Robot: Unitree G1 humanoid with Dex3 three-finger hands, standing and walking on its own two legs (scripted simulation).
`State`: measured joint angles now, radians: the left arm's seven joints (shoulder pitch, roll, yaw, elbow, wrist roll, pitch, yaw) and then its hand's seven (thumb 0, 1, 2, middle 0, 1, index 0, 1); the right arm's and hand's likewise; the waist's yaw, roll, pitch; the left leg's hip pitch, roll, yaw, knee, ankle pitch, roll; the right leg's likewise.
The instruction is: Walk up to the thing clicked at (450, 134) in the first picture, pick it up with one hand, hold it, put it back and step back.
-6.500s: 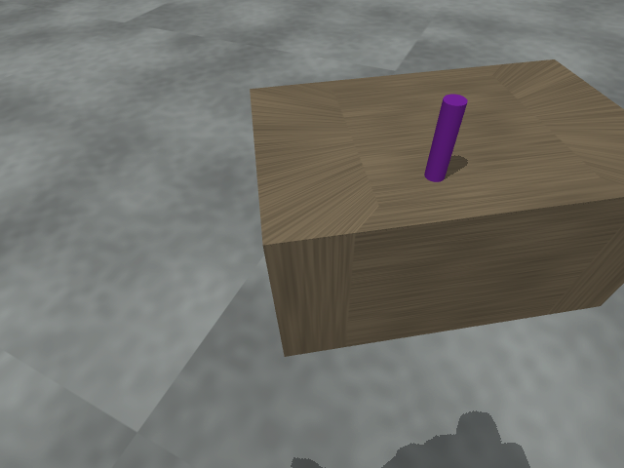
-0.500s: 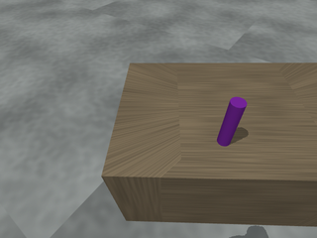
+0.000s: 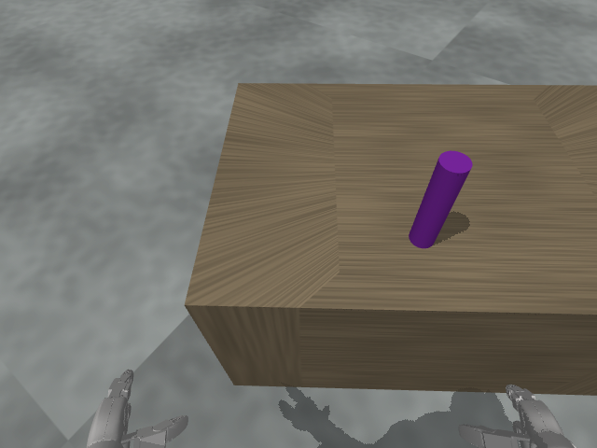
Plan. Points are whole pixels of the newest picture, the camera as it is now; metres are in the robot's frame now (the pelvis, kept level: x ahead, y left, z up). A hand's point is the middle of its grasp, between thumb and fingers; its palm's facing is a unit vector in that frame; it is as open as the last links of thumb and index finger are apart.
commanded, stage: go down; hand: right
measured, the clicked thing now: (436, 204) +0.54 -0.23 -0.06
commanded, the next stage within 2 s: none
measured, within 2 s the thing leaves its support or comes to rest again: neither
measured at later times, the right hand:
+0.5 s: hand (506, 430) +0.17 -0.27 -0.13, palm faces +0.08 +0.94 -0.34, open 17.3 cm
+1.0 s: hand (516, 429) +0.17 -0.27 -0.12, palm faces +0.09 +0.94 -0.33, open 17.3 cm
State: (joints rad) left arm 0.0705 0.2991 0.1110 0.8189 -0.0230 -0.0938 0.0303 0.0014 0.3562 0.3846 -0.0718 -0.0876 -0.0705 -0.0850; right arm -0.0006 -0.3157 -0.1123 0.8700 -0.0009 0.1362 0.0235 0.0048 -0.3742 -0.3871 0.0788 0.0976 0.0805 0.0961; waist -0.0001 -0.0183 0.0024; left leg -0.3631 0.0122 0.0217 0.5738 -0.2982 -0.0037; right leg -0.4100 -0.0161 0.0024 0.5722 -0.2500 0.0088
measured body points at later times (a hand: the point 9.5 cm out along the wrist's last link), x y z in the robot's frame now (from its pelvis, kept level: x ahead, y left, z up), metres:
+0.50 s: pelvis +0.02 -0.01 -0.03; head +0.06 +0.00 +0.42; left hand +0.18 +0.28 -0.10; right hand +0.17 -0.31 -0.10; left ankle -0.01 +0.12 -0.73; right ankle +0.02 -0.13 -0.73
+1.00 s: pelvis +0.03 -0.01 -0.04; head +0.06 -0.01 +0.41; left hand +0.18 +0.26 -0.09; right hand +0.17 -0.32 -0.09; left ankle -0.01 +0.12 -0.73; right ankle +0.02 -0.13 -0.73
